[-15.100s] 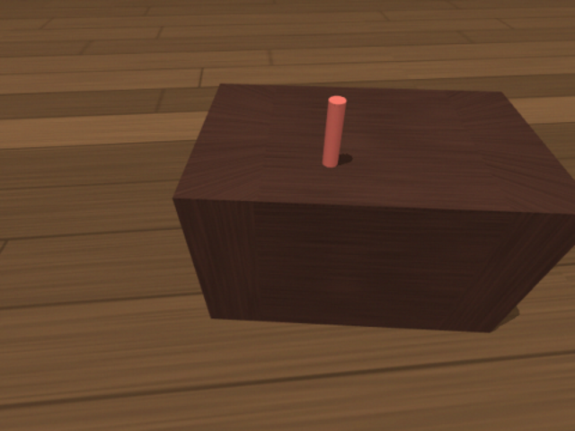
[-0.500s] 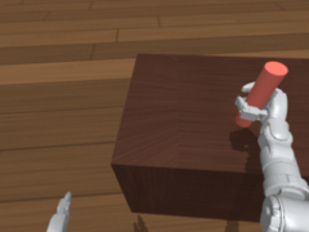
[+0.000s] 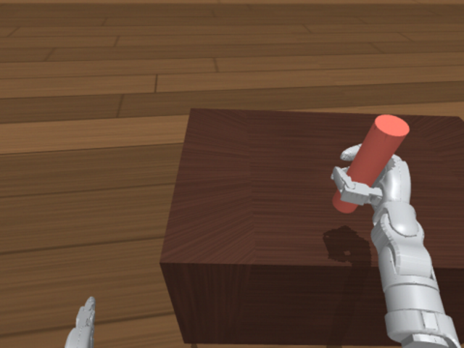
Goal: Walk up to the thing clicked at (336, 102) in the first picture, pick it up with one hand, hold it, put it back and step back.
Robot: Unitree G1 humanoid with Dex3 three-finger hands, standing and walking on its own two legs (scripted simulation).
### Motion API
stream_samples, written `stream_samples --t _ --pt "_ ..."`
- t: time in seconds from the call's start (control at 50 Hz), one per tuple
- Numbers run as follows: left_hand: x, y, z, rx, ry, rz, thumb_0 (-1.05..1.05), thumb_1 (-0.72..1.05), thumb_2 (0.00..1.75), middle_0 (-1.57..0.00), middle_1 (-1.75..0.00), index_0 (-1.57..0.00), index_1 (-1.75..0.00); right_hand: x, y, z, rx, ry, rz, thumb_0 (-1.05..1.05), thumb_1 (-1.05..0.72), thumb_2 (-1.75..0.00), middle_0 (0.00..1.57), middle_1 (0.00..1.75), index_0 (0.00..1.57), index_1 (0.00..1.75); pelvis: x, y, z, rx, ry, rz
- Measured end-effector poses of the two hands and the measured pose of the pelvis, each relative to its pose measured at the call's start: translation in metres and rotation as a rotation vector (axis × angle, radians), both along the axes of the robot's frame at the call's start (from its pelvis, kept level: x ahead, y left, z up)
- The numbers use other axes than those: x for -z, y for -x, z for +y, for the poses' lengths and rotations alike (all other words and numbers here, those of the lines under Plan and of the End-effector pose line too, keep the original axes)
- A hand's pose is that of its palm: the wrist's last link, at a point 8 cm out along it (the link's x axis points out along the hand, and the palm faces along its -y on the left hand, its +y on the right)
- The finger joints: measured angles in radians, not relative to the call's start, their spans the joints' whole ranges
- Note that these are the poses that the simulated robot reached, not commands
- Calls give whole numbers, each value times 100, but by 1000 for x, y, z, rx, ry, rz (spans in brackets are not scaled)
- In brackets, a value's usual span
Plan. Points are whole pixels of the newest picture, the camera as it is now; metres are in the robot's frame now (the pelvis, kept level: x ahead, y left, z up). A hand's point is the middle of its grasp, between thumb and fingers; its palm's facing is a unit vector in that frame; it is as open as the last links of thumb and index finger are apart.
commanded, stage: lift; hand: right
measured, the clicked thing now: (364, 170) +0.38 -0.19 +0.17
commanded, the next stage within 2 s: hold in 0.38 s
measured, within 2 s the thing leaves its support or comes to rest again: neither
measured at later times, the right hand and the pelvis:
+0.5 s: hand (362, 183) +0.35 -0.18 +0.17, palm faces +0.19 +0.98 -0.01, open 5.8 cm; pelvis +0.00 +0.00 +0.01, yaw +0 degrees
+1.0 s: hand (366, 186) +0.33 -0.17 +0.18, palm faces +0.19 +0.98 -0.01, open 5.8 cm; pelvis +0.00 +0.00 +0.01, yaw -1 degrees
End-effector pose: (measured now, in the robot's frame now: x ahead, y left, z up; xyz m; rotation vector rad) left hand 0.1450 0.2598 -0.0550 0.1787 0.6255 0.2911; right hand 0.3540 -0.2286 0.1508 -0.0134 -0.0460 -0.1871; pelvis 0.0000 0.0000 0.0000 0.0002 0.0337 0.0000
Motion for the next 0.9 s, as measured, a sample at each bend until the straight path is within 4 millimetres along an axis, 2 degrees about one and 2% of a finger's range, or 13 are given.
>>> stream_samples --t 0.36,0.9 --pt "-1 -4 -6 14 21 -10 -1 -55 6 -5 -4 -4 -5 -15 27 0 7 -3 22 -2 -9 -112 92 112 99 113 -6 0 -1 5 -1 -46" --pt "4 -12 -11 46 55 -10 -1 -55 6 -5 -5 -5 -5 -32 48 5 1 2 31 -2 -9 -113 92 112 99 113 -11 -1 0 11 -2 -82"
